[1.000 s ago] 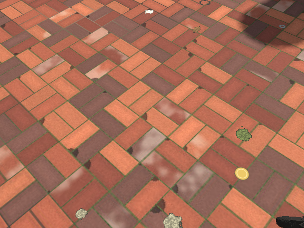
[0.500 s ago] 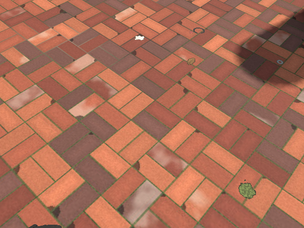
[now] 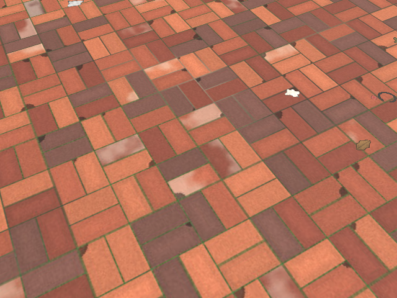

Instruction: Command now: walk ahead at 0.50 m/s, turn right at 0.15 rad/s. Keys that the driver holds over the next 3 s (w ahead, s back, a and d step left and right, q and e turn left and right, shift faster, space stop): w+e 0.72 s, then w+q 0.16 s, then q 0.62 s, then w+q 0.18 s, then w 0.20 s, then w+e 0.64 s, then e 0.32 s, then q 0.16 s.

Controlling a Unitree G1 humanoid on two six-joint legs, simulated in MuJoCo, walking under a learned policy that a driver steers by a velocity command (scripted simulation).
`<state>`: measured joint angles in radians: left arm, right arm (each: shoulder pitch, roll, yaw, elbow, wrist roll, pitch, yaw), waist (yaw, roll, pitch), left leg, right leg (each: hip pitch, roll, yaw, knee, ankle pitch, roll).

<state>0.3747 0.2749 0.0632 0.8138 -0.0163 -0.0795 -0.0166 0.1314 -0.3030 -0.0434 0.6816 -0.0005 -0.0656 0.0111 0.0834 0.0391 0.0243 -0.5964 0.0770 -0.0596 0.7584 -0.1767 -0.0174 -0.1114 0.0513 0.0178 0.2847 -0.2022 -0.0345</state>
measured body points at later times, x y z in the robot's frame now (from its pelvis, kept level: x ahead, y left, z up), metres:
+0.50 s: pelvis +0.25 +0.03 +0.00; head +0.27 +0.02 +0.45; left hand +0.50 +0.23 -0.09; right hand +0.20 -0.26 -0.12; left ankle +0.20 +0.15 -0.75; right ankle +0.36 -0.16 -0.69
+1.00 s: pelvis +0.49 -0.11 +0.00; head +0.51 -0.13 +0.45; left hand +0.67 +0.11 -0.11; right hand +0.53 -0.42 -0.11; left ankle +0.73 -0.03 -0.68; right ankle +0.42 -0.16 -0.75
